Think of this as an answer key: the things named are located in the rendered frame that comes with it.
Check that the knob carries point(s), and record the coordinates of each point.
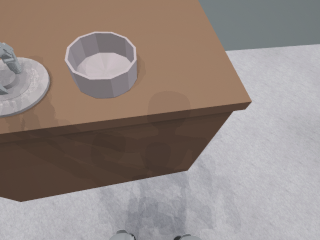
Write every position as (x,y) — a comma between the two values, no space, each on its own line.
(8,78)

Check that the robot left hand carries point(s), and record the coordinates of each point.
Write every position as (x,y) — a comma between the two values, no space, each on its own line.
(9,58)

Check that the table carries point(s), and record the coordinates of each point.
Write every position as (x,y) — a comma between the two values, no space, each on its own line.
(186,89)

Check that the pot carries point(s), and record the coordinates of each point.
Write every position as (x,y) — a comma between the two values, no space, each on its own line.
(102,64)

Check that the lid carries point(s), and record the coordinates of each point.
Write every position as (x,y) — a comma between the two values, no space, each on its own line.
(33,83)

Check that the robot left shin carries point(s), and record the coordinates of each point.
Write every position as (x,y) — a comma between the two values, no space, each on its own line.
(121,231)

